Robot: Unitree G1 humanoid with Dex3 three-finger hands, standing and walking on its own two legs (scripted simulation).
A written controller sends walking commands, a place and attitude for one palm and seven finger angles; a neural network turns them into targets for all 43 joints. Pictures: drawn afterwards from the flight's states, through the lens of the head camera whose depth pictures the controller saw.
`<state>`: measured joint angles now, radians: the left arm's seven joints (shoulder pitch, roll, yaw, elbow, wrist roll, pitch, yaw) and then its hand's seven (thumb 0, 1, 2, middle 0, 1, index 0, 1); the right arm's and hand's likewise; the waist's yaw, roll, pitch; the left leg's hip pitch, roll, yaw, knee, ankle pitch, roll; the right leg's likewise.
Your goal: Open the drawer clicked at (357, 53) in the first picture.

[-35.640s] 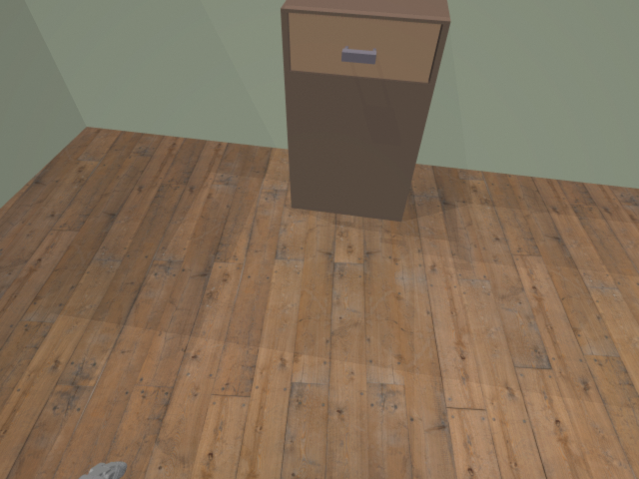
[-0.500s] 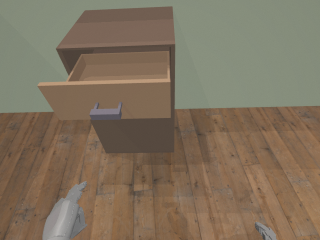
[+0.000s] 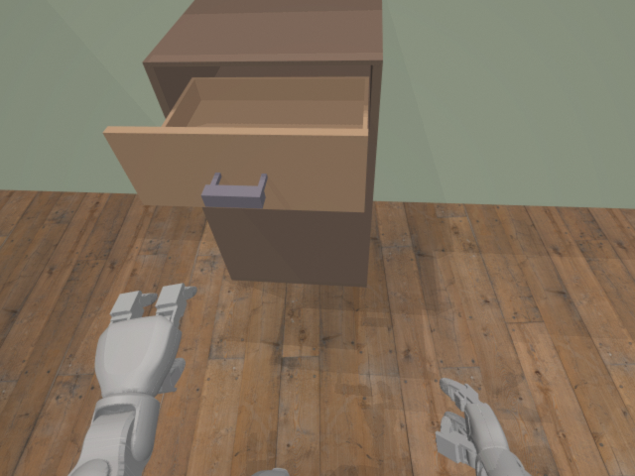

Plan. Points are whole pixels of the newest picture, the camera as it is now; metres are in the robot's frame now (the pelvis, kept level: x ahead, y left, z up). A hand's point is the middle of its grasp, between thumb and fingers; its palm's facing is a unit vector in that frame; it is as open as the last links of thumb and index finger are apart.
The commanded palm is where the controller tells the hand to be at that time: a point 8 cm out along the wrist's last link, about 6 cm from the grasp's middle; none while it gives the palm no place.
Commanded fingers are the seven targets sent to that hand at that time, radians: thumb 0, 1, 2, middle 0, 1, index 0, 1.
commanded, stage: raise the hand with hooked fingers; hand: left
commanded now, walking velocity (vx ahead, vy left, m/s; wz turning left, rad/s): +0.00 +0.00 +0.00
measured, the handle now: (237, 187) +0.57 +0.23 +0.01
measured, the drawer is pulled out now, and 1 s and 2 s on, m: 0.24 0.24 0.24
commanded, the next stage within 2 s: move the hooked fingers above the handle in 1.20 s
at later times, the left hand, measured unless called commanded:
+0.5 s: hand (157, 293) +0.30 +0.24 +0.08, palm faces +0.09 -0.10 -0.99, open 13.1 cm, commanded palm +0.27 +0.24 +0.14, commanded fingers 0.00 -0.50 0.30 -0.30 -1.20 -0.30 -1.20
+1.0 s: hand (148, 246) +0.34 +0.25 +0.12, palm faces +0.00 -0.09 -1.00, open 13.8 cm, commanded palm +0.31 +0.25 +0.18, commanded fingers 0.00 -0.50 0.30 -0.30 -1.20 -0.30 -1.20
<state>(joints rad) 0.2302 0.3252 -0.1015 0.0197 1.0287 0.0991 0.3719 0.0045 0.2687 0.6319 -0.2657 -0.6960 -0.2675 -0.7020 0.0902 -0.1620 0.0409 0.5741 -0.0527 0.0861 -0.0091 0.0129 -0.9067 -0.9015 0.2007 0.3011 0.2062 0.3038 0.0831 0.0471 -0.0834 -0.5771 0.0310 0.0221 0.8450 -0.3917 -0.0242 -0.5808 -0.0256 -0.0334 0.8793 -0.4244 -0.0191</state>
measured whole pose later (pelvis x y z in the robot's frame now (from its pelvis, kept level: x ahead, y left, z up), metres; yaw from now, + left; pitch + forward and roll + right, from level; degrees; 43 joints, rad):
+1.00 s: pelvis +0.03 +0.02 +0.04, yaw +0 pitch +3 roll +1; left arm -0.09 0.47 -0.03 0.06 0.92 0.01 0.03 0.00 -0.49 0.30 -0.32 -1.20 -0.32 -1.20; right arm 0.14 -0.26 -0.01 0.63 0.00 0.10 -0.02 0.01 -0.91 -0.90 0.20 0.30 0.20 0.30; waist 0.08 0.07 0.00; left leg -0.27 0.01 0.04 0.48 -0.26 0.00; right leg -0.27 -0.03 -0.03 0.51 -0.29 0.01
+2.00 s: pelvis +0.03 +0.01 +0.03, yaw -1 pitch +7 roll +1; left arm -0.41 0.45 -0.07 0.52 1.00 -0.04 0.16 0.00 -0.49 0.30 -0.32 -1.20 -0.32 -1.20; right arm 0.24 -0.26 -0.05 0.69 0.02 0.09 -0.03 0.01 -0.91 -0.90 0.20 0.30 0.20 0.30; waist 0.01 0.05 -0.05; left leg -0.39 0.02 0.05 0.55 -0.28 -0.01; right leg -0.40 -0.02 -0.01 0.58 -0.30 0.00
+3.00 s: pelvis +0.03 +0.02 +0.02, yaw -2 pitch +17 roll +0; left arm -0.82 0.46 -0.02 1.05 1.08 -0.04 0.28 0.00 -0.49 0.30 -0.32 -1.20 -0.32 -1.20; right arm 0.37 -0.26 -0.07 0.72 -0.01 0.10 0.00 0.01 -0.91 -0.90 0.20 0.30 0.20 0.30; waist -0.10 0.05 -0.12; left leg -0.63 0.04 0.06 0.68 -0.34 0.01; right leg -0.62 -0.01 0.01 0.66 -0.33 0.01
